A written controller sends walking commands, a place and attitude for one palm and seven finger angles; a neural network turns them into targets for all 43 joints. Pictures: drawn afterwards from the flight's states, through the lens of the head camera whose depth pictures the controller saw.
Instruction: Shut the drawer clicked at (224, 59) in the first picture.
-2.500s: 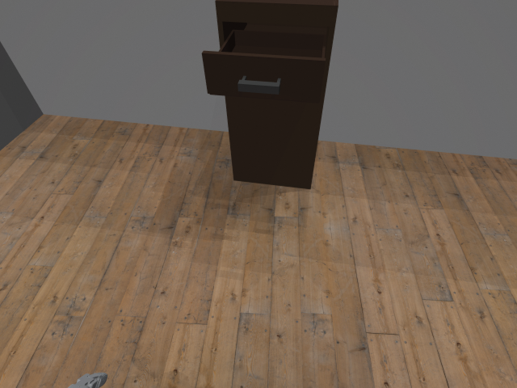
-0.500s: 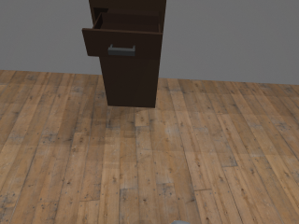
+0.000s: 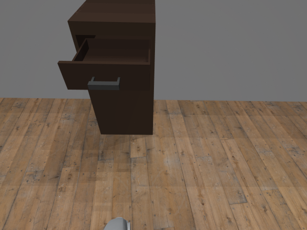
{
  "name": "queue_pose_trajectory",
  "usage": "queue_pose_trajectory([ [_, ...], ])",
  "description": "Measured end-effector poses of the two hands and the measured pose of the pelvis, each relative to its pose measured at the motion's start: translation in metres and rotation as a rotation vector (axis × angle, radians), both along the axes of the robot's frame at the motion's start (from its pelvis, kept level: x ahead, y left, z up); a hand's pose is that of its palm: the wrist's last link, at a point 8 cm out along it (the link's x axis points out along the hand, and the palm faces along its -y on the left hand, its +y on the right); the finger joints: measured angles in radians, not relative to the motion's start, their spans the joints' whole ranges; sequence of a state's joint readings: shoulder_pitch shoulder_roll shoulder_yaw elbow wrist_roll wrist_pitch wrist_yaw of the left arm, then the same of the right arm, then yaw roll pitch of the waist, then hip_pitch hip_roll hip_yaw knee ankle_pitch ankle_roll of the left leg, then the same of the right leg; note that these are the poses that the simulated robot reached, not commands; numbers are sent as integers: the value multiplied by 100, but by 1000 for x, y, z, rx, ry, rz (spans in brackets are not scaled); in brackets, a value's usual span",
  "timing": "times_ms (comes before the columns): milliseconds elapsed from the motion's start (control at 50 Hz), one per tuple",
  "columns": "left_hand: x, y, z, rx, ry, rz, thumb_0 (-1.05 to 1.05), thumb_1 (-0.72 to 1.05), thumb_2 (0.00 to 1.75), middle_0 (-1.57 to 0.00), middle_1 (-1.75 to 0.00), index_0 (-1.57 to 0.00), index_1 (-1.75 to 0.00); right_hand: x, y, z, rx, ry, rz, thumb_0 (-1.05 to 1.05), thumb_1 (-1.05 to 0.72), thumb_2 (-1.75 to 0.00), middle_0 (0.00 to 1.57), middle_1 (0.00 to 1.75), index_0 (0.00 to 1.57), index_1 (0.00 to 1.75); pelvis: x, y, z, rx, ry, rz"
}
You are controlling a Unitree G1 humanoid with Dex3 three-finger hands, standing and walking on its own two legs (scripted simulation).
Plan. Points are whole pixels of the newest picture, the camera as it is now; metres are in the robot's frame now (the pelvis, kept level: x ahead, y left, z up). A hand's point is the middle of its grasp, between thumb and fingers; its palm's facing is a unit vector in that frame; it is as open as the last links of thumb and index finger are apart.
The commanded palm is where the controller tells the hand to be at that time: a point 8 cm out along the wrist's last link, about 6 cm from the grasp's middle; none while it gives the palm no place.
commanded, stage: take the last steps up to it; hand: left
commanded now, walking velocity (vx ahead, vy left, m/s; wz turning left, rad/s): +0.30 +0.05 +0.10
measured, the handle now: (105, 82) +0.70 +0.23 -0.01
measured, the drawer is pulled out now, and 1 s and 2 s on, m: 0.28 0.28 0.28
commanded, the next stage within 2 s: come to a stop and stand still in 1.12 s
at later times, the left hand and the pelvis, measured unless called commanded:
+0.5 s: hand out of the picture +0.13 +0.24 -0.18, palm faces +0.10 -0.98 -0.15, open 7.4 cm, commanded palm none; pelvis +0.15 +0.07 +0.01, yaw +1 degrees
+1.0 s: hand (112, 166) +0.37 +0.17 -0.15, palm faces +0.08 -0.97 -0.21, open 7.1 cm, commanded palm none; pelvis +0.28 -0.01 +0.00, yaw +1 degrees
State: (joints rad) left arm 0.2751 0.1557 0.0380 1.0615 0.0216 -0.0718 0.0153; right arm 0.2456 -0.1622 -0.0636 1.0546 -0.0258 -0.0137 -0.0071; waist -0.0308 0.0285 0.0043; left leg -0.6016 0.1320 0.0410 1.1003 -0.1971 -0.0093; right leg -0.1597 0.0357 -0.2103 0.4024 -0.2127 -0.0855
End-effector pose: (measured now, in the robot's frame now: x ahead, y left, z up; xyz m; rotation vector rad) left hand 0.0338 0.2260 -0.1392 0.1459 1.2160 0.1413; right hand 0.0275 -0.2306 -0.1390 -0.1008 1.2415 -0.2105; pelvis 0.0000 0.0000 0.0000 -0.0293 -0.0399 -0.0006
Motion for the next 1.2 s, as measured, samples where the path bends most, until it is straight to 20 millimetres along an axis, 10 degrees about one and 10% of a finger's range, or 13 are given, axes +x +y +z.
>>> queue_pose_trajectory([
  [220, -39, 6, -19, -98, 235, 165, 0, 91, 90, -20, -30, -20, -30, 138, 44, 11, -15, -59, 185, 0, -92, -90, 20, 30, 20, 30, 74, 34, -5, -20, 18, 49],
  [320, -33, 29, -22, -105, 350, 156, 0, 91, 90, -20, -30, -20, -30, 166, 70, 7, -26, -111, 145, -1, -93, -90, 20, 30, 20, 30, 102, 57, -10, 4, 6, 28],
  [560, 135, 69, -5, -43, 92, 73, 0, 91, 90, -19, -30, -19, -29, 125, 74, 14, -20, 101, 39, -1, -93, -90, 20, 30, 20, 30, 161, 66, 8, 30, 5, 11],
  [860, 335, 3, 7, 21, -120, -101, 0, 91, 90, -19, -30, -20, -30, 94, 59, -17, 145, 401, -115, 0, -90, -90, 20, 30, 20, 30, 252, 8, -13, 57, 15, -14],
  [1060, 313, -9, 14, 44, -54, 33, -3, 95, 90, -20, -30, -20, -30, 244, -7, -9, 45, 166, -10, 0, -91, -90, 20, 30, 20, 30, 295, -16, 3, 25, 9, 17],
  [1200, 266, -19, 2, -21, 112, 89, -1, 93, 90, -19, -30, -20, -30, 338, -9, 3, 7, 14, 72, 0, -91, -90, 20, 30, 20, 30, 318, -9, 5, 6, 14, 17],
])
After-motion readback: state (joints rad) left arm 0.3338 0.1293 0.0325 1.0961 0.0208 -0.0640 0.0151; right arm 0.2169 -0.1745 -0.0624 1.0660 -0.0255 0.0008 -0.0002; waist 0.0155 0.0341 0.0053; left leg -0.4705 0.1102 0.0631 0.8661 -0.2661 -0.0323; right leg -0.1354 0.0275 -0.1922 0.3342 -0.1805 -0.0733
